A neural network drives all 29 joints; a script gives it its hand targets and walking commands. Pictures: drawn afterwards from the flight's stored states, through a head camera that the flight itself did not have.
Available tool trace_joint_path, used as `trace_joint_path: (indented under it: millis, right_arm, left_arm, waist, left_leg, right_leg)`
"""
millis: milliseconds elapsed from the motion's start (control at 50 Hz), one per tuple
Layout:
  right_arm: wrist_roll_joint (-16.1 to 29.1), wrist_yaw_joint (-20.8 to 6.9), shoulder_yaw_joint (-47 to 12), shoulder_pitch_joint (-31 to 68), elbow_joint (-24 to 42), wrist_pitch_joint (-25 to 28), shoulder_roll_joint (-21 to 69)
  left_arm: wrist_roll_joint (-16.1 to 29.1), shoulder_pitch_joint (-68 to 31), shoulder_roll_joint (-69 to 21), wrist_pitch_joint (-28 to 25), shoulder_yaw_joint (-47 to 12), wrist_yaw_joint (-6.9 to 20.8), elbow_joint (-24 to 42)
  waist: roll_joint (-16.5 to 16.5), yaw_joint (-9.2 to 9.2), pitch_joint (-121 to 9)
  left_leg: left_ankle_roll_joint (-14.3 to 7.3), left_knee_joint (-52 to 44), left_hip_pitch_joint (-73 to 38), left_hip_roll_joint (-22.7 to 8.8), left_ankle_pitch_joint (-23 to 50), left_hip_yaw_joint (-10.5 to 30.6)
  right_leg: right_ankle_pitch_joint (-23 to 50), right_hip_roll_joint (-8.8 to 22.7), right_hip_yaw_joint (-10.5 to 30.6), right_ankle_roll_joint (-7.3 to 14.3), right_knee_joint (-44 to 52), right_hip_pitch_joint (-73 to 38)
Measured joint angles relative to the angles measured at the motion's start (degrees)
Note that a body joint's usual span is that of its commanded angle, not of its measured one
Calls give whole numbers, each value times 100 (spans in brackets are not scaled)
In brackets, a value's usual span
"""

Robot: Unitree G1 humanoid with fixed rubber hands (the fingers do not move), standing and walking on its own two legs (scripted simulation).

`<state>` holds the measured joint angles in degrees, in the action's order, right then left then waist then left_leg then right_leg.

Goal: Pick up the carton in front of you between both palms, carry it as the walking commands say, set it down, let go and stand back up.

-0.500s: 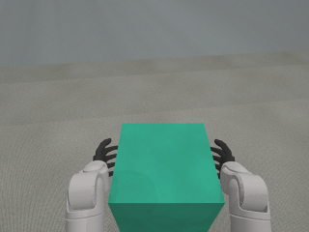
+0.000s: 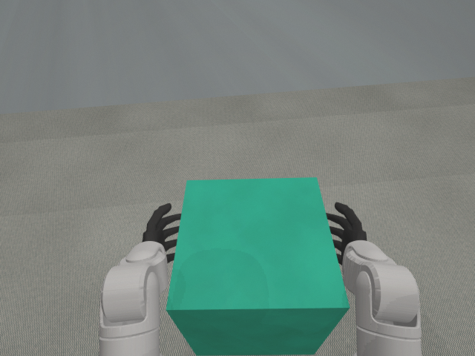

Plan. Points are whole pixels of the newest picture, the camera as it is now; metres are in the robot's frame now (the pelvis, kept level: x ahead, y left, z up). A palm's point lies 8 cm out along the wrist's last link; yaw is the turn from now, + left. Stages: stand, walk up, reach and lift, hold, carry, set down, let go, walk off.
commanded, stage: carry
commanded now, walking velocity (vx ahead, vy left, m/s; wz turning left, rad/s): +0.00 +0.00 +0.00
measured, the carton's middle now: (253, 271) +0.27 +0.00 +0.01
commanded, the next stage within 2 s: none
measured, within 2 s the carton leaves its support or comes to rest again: neither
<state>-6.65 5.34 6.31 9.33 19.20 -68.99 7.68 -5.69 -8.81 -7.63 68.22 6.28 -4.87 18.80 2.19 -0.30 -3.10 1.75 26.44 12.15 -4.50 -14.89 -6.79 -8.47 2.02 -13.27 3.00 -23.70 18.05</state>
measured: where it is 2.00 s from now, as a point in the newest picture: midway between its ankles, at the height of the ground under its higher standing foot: outside the picture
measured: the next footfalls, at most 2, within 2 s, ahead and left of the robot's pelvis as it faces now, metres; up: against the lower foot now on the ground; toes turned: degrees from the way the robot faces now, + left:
none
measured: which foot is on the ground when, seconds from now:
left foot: down 0.00-1.00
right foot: down 0.00-1.00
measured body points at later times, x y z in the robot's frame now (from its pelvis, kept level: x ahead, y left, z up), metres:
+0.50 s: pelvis +0.05 +0.02 -0.01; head +0.03 +0.02 +0.44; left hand +0.33 +0.18 +0.07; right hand +0.33 -0.13 +0.07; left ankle -0.04 +0.12 -0.74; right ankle +0.05 -0.09 -0.74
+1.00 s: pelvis +0.01 +0.03 +0.00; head -0.02 +0.03 +0.44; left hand +0.28 +0.18 +0.06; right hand +0.28 -0.12 +0.06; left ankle -0.04 +0.12 -0.74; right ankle +0.05 -0.09 -0.74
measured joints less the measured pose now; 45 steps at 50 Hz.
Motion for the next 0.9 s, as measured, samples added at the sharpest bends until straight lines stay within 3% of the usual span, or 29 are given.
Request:
trace_joint_path:
  millis: [100, 280, 540, 900]
  right_arm:
    - [2, -2, 7, 49, -42, -16, 4]
    - [-4, -23, 35, 14, -375, -28, -1]
    - [6, -24, 4, -42, -203, -27, -7]
    - [-36, -46, -26, -136, -418, -5, -18]
  left_arm:
    - [-19, -37, -3, 44, 30, 6, 5]
    - [-99, -28, 0, 142, 39, 12, -261]
    - [-84, -1, 2, 136, -1, 13, -125]
    - [-130, 100, 13, 98, -20, 57, -348]
  waist:
    - [-135, 11, -364]
    - [-184, 19, -550]
    - [-152, 30, -426]
    - [-172, 25, -488]
  left_leg:
    - [-40, 80, -169, 39, -498, -17]
    - [-59, 287, -263, 129, -682, -48]
    - [-191, 394, -233, 192, -892, -62]
    - [-253, 311, -209, 248, -631, -71]
  right_leg:
    - [-395, 75, 24, -121, -309, -49]
    - [-708, 218, 89, -284, -725, -45]
    - [-858, 294, 114, -316, -874, 9]
    - [-524, 325, 116, -292, -653, -35]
